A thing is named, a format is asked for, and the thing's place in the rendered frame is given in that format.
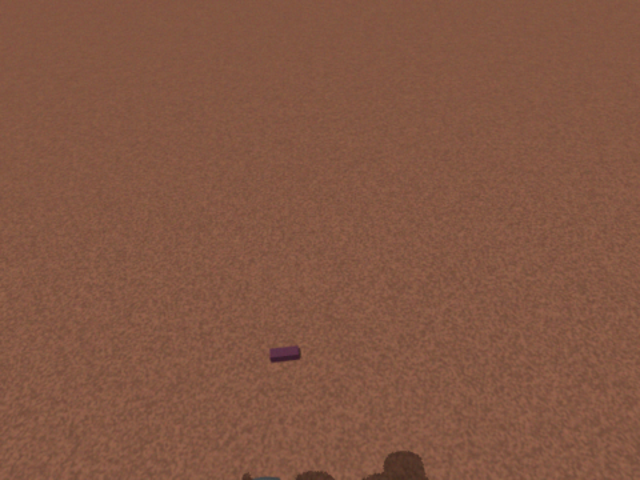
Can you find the small box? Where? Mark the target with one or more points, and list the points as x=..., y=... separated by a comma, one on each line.
x=284, y=354

